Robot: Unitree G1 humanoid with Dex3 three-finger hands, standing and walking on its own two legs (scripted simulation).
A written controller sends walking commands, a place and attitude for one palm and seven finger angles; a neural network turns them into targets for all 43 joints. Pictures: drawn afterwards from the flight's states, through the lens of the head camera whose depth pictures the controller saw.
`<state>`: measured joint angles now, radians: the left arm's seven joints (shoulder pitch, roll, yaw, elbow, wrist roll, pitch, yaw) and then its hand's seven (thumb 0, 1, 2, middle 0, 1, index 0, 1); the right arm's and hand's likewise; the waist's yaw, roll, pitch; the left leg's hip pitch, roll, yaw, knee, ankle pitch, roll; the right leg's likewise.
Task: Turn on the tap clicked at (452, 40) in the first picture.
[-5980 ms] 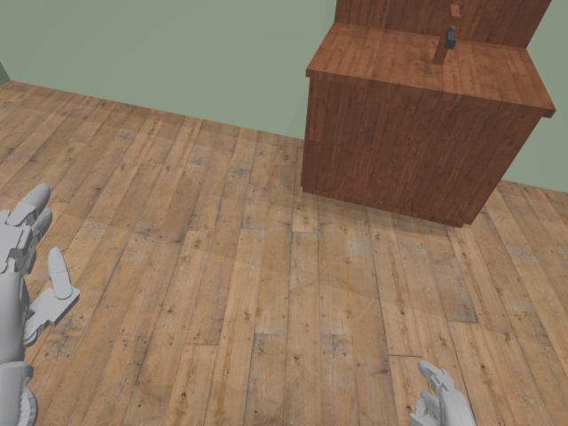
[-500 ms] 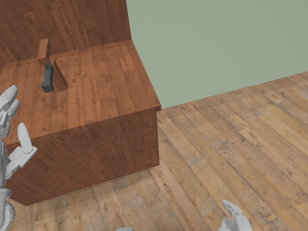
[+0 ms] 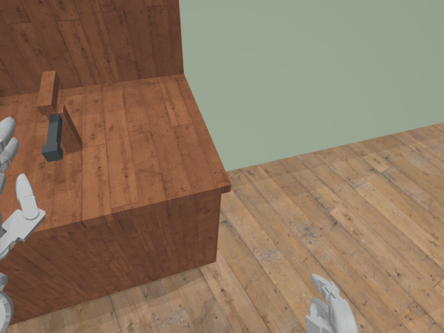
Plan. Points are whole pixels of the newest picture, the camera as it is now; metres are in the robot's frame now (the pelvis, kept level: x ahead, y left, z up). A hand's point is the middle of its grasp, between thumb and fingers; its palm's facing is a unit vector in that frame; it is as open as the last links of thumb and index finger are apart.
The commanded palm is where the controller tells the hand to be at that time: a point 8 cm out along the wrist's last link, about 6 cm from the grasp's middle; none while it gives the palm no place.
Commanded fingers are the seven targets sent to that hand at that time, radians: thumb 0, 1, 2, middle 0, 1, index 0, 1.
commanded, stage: come to a stop and stand still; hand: left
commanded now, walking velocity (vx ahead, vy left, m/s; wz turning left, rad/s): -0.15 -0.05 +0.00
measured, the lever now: (52, 152) +0.43 +0.38 +0.05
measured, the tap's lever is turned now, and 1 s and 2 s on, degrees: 0 0 0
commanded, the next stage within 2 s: look again from close up in 1.52 s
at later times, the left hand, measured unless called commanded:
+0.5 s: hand (21, 215) +0.21 +0.25 +0.19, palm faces +0.46 -0.76 -0.46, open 7.4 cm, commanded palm +0.13 +0.26 +0.18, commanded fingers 0.00 0.90 0.90 -0.20 -0.30 -0.20 -0.30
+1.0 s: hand out of the picture +0.20 +0.28 +0.18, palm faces +0.45 -0.82 -0.36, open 7.4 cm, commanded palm +0.15 +0.31 +0.18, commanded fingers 0.00 0.90 0.90 -0.20 -0.30 -0.20 -0.30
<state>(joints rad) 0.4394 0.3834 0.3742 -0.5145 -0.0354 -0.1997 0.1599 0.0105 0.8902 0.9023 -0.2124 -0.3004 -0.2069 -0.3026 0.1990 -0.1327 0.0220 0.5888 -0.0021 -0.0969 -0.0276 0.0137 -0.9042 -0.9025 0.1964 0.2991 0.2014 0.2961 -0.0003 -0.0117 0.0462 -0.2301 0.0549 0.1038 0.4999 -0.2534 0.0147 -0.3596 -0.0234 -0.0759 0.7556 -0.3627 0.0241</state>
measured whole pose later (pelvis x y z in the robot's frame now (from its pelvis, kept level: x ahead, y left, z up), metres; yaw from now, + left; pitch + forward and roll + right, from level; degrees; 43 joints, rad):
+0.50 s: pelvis -0.03 -0.02 -0.01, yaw +1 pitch -1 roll +0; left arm 0.27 0.52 0.43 -0.39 -0.04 -0.24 0.12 0.01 0.88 0.90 -0.23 -0.30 -0.22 -0.30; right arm 0.25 -0.24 0.01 0.56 0.01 -0.10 -0.08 0.02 -0.91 -0.90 0.19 0.30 0.20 0.30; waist 0.04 -0.03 0.07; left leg -0.26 0.01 0.01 0.57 -0.30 -0.01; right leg -0.33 -0.01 -0.11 0.53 -0.18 -0.04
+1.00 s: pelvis -0.02 +0.03 +0.00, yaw -2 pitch -2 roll -1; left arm 0.39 0.34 0.40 -0.45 -0.02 -0.26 0.13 0.01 0.89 0.90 -0.21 -0.30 -0.21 -0.30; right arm 0.26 -0.19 0.04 0.61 -0.02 -0.15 -0.01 0.02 -0.90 -0.90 0.20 0.30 0.21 0.30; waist 0.03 -0.01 0.04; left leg -0.19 -0.04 0.08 0.50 -0.28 0.07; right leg -0.27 -0.02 -0.01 0.43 -0.12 0.03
